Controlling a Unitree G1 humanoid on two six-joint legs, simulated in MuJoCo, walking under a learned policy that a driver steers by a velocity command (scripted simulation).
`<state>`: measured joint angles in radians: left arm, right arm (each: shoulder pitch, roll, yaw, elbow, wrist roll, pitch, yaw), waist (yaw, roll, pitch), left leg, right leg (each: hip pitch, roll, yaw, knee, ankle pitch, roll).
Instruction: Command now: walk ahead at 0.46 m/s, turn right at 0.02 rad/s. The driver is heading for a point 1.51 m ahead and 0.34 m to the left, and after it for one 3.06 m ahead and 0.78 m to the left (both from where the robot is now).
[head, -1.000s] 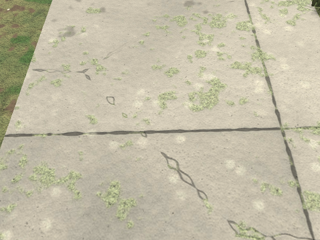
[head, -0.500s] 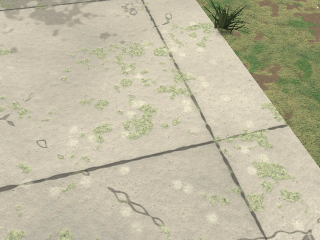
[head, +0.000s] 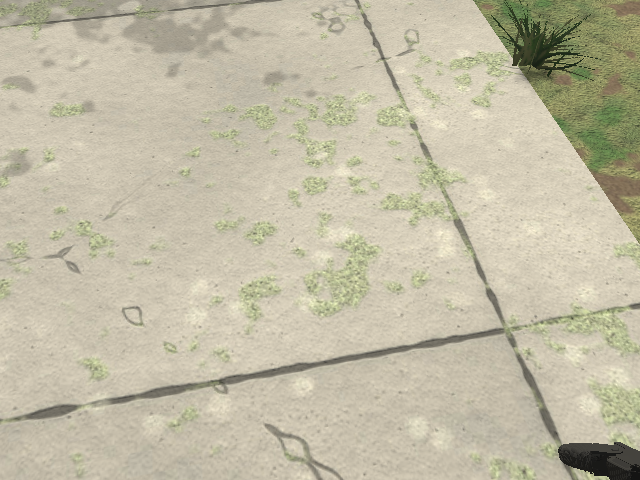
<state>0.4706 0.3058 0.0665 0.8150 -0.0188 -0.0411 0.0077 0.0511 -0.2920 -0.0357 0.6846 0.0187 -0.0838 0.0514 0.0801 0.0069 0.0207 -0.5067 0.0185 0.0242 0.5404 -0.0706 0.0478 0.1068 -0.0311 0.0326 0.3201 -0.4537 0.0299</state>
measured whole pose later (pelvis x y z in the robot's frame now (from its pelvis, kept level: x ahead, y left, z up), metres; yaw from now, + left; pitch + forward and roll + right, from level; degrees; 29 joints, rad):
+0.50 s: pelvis +0.26 +0.01 +0.01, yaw +0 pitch +2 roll +2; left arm 0.07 0.26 0.03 0.69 -0.01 -0.08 -0.04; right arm 0.38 -0.30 -0.05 0.87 0.02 -0.06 0.00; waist -0.09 -0.03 0.02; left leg 0.07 -0.06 0.03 0.22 -0.33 0.03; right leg -0.58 -0.07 0.01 0.53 0.03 -0.02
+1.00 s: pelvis +0.51 +0.00 +0.01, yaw +12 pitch +1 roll -3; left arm 0.19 0.29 0.07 0.82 -0.02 -0.03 0.03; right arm 0.13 -0.28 -0.06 0.68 0.00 0.00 0.05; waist 0.03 0.02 0.07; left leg -0.52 0.05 0.03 0.61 -0.09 0.03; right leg -0.06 -0.01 -0.25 0.42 -0.36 0.00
